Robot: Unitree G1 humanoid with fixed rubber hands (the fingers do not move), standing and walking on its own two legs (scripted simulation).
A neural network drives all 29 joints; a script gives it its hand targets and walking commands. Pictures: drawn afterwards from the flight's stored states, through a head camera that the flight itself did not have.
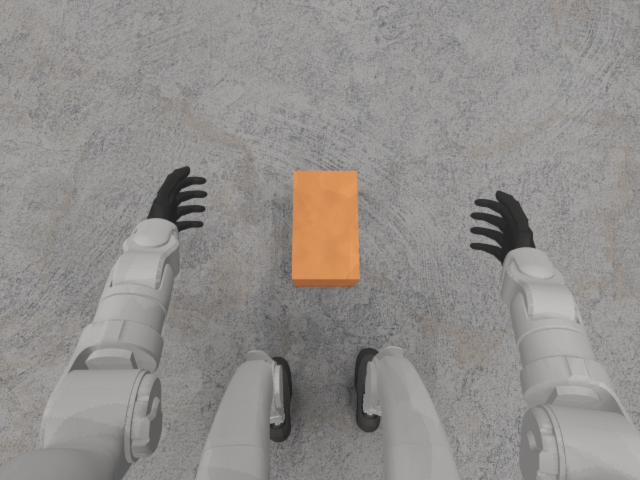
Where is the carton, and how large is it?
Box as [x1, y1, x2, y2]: [292, 171, 359, 286]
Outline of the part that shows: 294,171 292,233 292,280 294,285 353,286 359,279 356,171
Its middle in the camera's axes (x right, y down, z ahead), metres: +0.01 -0.01 +1.06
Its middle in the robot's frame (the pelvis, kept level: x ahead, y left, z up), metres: +0.53 -0.01 -0.62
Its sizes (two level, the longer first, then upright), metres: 0.287 0.167 0.150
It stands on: the floor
